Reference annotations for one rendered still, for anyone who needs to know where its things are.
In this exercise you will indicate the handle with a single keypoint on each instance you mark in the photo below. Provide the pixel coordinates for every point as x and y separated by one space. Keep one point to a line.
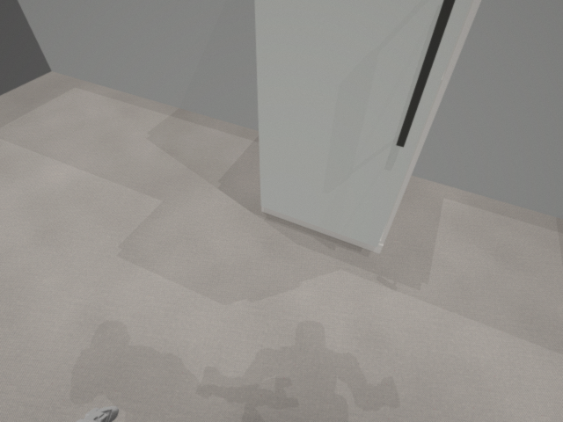
425 70

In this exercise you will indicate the fridge door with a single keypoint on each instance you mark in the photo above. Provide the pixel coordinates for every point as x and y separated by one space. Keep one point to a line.
335 79

